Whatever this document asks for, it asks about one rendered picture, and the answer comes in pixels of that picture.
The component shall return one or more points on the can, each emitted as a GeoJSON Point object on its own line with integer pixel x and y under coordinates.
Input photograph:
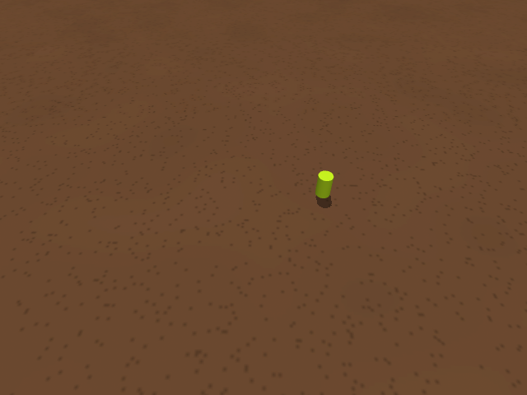
{"type": "Point", "coordinates": [324, 184]}

